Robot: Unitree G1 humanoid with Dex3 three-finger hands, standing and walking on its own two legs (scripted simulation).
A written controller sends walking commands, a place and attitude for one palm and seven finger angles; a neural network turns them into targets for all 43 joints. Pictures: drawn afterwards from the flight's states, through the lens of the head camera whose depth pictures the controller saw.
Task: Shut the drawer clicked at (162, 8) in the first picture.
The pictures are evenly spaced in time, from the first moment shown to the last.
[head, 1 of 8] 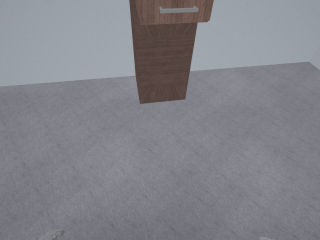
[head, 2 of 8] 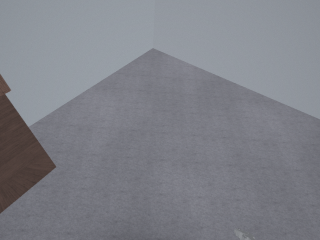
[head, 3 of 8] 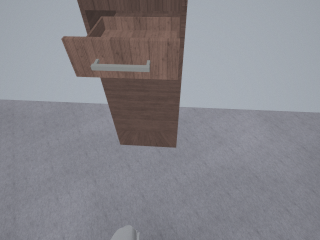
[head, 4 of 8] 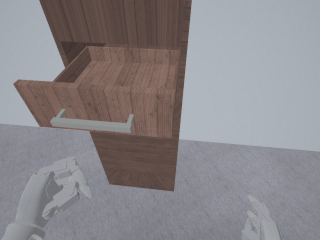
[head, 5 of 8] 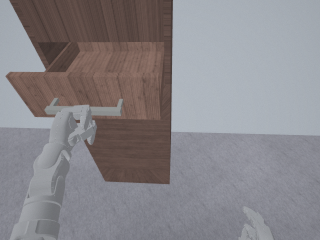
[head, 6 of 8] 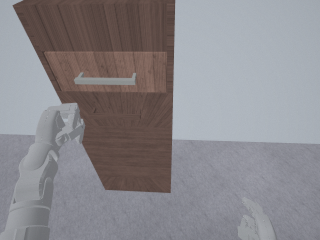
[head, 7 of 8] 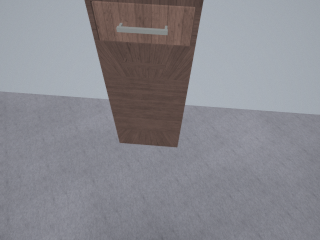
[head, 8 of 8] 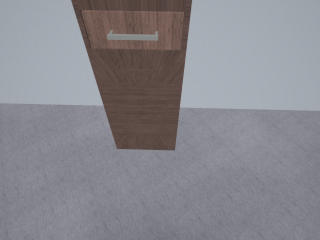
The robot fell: no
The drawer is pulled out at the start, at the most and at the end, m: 0.25 0.25 0.00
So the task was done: yes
